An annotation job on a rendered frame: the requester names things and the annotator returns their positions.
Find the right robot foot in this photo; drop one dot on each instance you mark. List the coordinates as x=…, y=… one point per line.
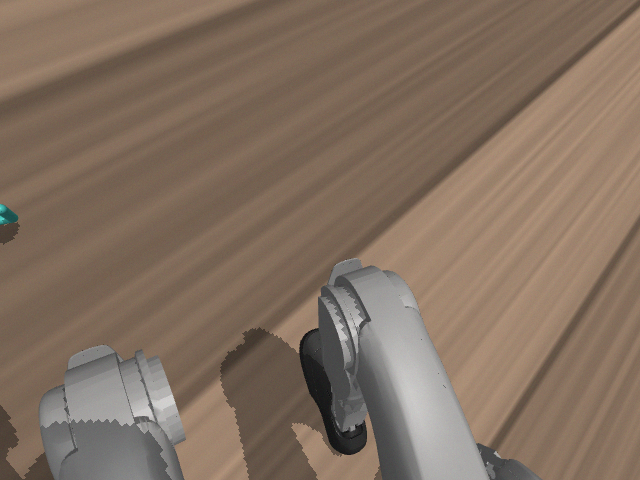
x=319, y=387

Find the right robot hand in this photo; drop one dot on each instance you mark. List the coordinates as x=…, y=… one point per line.
x=503, y=469

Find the mug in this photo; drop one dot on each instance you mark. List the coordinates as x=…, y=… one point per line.
x=6, y=215

